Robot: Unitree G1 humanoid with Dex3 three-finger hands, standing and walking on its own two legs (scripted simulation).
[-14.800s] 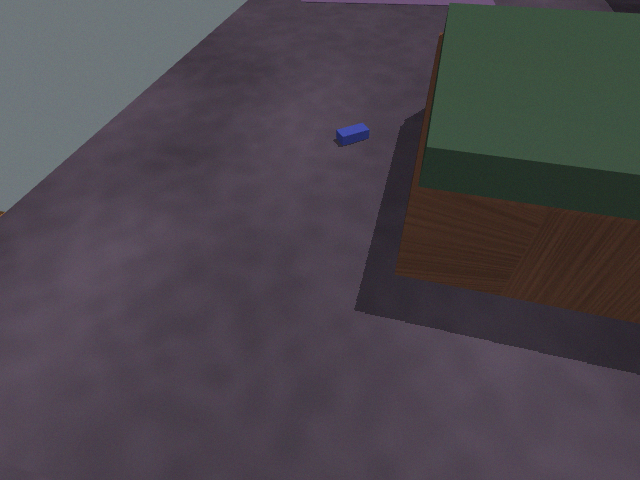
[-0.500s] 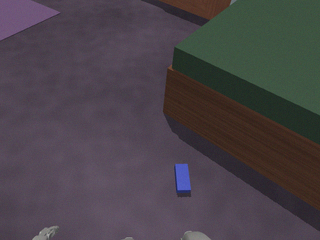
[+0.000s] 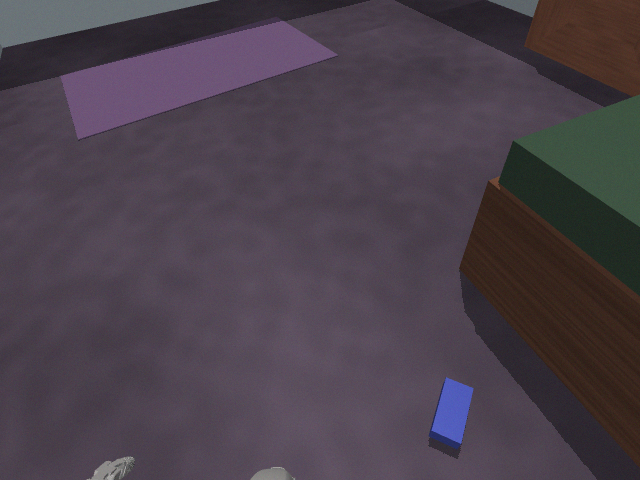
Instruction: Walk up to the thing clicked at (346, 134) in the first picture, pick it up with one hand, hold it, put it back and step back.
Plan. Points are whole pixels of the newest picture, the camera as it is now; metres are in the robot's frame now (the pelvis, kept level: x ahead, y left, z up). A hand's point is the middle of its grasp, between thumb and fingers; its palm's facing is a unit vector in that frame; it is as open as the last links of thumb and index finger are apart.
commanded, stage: walk up
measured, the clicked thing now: (451, 412) +0.45 -0.31 -0.75
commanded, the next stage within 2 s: stand in 1.84 s
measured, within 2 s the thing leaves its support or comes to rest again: neither
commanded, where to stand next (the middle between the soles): +0.10 +0.04 m, yaw +37 degrees
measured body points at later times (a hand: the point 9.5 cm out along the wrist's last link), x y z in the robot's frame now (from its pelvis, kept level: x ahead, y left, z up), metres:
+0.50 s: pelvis +0.06 +0.04 -0.01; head +0.08 +0.08 +0.43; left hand +0.03 +0.36 -0.15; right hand +0.26 -0.23 -0.09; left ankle +0.03 +0.14 -0.74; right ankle +0.15 -0.12 -0.69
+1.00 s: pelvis +0.06 +0.01 -0.02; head +0.11 +0.01 +0.42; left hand -0.04 +0.34 -0.11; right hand +0.30 -0.23 -0.15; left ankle -0.01 +0.13 -0.72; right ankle +0.17 -0.09 -0.74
